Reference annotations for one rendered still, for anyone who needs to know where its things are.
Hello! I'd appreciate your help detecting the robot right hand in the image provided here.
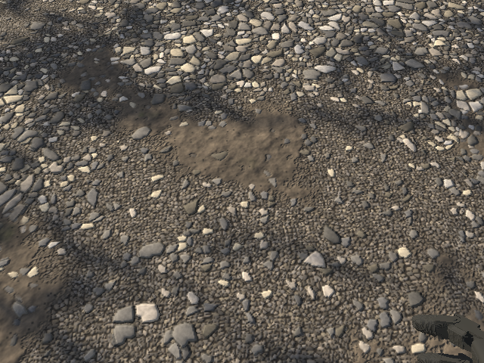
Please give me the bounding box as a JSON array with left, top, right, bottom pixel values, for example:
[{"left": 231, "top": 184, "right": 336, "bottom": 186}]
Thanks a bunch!
[{"left": 411, "top": 313, "right": 484, "bottom": 363}]

